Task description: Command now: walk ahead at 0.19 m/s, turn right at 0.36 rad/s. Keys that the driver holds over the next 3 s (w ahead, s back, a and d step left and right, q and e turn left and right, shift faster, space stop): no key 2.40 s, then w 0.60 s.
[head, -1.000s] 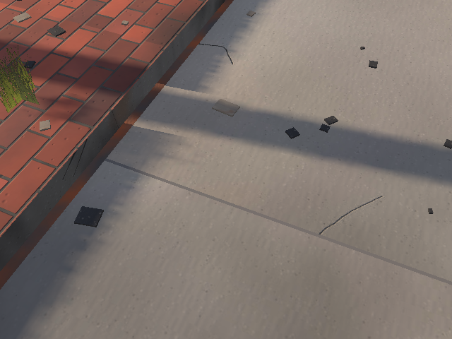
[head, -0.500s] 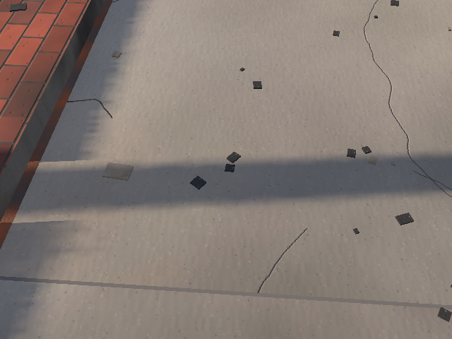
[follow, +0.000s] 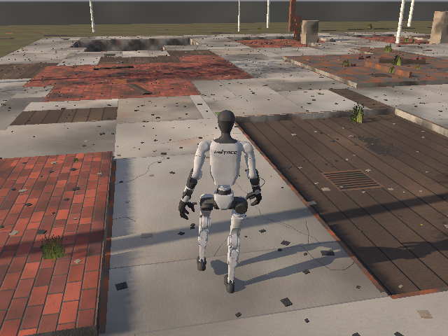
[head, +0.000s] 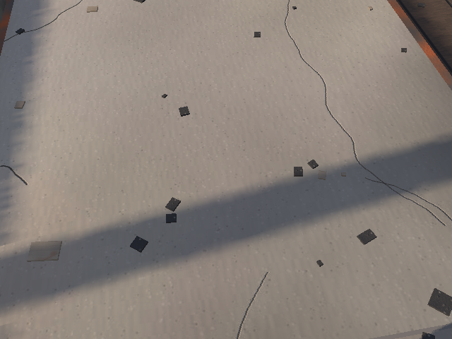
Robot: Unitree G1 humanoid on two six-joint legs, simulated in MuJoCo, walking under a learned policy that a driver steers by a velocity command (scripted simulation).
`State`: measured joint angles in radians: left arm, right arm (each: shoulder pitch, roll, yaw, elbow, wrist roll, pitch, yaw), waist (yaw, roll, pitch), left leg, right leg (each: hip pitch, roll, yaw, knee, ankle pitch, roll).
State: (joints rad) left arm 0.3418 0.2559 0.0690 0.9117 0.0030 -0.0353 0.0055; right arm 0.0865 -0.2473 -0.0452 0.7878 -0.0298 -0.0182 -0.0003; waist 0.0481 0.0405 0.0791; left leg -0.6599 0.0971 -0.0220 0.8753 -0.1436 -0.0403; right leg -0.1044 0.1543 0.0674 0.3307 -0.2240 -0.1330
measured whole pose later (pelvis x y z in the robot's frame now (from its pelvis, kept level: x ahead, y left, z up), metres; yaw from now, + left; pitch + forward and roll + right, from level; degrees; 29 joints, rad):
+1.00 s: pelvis +0.12 +0.01 +0.00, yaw -3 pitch -1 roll +0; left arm 0.29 0.17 -0.01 1.12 0.01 -0.02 0.04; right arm 0.28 -0.18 0.01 1.09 -0.01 0.00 -0.02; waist -0.02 0.00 0.02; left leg -0.24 -0.01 0.01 0.39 -0.12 0.02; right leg -0.08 0.05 0.03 0.38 -0.27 -0.04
